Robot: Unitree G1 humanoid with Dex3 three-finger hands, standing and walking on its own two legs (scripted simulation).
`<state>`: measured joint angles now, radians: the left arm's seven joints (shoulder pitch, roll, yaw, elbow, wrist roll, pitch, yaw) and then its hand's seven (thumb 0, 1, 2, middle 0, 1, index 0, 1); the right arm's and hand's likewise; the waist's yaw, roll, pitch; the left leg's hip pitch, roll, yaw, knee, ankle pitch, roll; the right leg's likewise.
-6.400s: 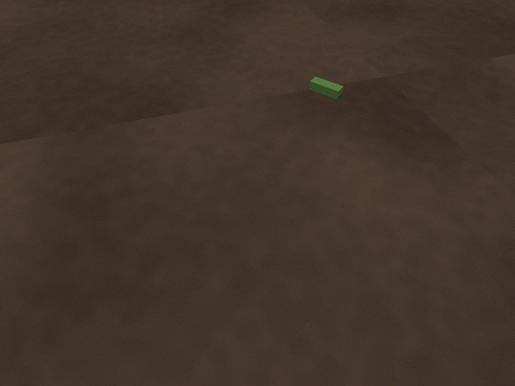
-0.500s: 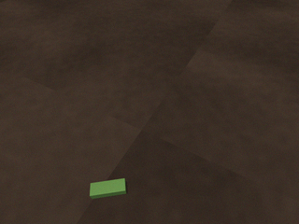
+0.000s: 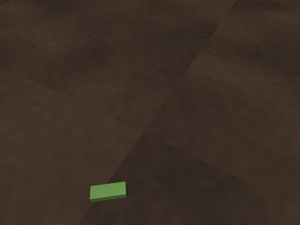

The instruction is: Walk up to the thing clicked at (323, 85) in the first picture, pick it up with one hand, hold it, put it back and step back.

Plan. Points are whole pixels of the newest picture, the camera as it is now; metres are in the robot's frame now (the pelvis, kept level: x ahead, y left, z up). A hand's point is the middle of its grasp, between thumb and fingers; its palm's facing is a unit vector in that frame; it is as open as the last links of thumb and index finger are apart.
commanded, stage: stand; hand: left
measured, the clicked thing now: (108, 191) +0.44 +0.27 -0.75
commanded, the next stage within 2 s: none
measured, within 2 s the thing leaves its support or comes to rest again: neither
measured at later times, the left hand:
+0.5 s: hand out of the picture +0.08 +0.25 -0.16, palm faces -0.02 -0.94 -0.34, open 7.4 cm
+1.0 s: hand out of the picture +0.08 +0.25 -0.15, palm faces -0.02 -0.94 -0.34, open 7.4 cm
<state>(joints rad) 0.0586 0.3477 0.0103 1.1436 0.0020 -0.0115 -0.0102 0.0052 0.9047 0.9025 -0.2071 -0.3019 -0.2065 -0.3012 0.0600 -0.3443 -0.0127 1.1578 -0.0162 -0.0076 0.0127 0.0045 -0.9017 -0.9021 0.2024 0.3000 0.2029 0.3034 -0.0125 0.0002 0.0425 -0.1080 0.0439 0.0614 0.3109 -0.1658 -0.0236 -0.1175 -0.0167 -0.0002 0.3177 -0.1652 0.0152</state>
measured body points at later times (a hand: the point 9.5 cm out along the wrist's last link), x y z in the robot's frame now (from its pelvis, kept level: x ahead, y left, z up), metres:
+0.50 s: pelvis +0.00 +0.00 +0.00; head +0.01 +0.00 +0.45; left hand +0.08 +0.30 -0.13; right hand +0.08 -0.30 -0.13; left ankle +0.00 +0.13 -0.75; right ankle +0.01 -0.13 -0.75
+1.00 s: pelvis +0.00 +0.00 +0.00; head +0.01 +0.00 +0.45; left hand +0.08 +0.30 -0.13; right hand +0.08 -0.30 -0.13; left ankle +0.00 +0.13 -0.75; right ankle +0.01 -0.13 -0.75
